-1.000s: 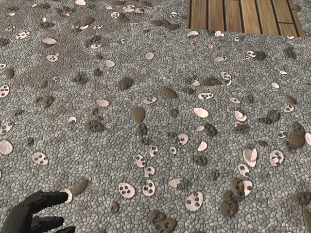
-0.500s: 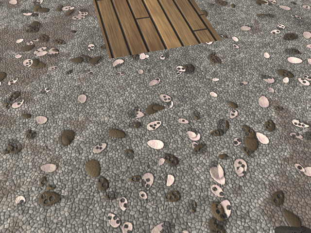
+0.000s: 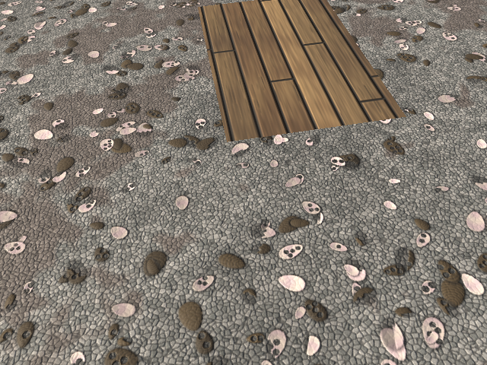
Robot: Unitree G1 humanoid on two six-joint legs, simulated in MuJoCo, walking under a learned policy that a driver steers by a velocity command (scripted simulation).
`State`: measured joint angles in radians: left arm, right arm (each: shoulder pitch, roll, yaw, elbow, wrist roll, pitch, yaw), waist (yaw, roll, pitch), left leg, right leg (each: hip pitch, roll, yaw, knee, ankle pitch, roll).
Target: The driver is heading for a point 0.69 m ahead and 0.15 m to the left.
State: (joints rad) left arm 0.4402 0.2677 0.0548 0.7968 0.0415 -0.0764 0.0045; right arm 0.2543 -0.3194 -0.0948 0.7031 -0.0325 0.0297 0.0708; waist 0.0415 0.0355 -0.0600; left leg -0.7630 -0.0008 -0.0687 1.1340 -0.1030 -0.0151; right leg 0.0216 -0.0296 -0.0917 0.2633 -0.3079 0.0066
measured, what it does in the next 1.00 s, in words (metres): walks ahead: left foot, then right foot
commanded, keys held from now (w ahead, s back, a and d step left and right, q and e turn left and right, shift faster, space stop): q+shift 0.44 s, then shift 0.06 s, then e+shift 0.50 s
